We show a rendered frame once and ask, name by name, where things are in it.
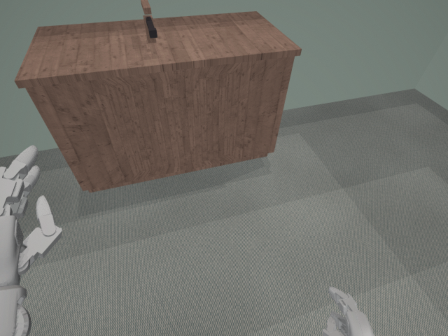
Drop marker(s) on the robot left hand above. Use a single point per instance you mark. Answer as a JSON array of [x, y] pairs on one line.
[[16, 183]]

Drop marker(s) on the left robot forearm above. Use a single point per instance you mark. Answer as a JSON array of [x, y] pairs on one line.
[[14, 318]]

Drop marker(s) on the counter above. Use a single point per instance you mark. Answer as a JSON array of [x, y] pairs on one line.
[[124, 108]]

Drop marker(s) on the robot right hand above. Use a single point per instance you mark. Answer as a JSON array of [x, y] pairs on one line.
[[355, 322]]

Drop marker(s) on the tap lever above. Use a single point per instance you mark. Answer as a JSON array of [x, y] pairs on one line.
[[152, 30]]

